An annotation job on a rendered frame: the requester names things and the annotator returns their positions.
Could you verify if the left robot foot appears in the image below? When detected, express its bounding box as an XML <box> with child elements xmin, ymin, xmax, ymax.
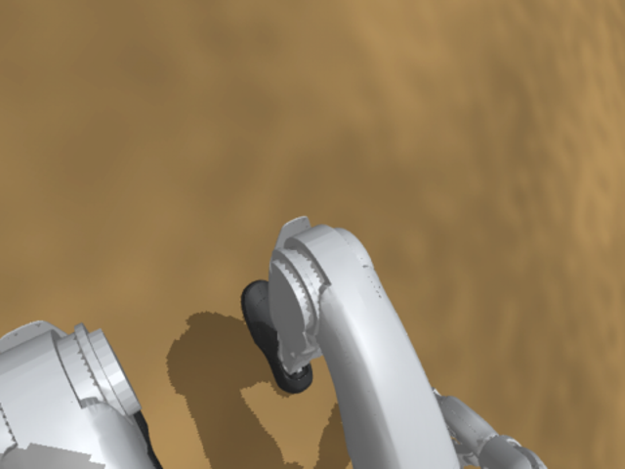
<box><xmin>133</xmin><ymin>410</ymin><xmax>163</xmax><ymax>469</ymax></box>

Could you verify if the right robot foot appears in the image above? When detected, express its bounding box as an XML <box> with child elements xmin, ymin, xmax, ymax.
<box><xmin>241</xmin><ymin>279</ymin><xmax>313</xmax><ymax>394</ymax></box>

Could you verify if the right robot arm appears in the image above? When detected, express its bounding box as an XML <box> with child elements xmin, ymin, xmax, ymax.
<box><xmin>479</xmin><ymin>435</ymin><xmax>548</xmax><ymax>469</ymax></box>

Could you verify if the right robot hand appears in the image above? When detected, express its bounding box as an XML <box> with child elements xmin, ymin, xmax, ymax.
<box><xmin>432</xmin><ymin>387</ymin><xmax>499</xmax><ymax>469</ymax></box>

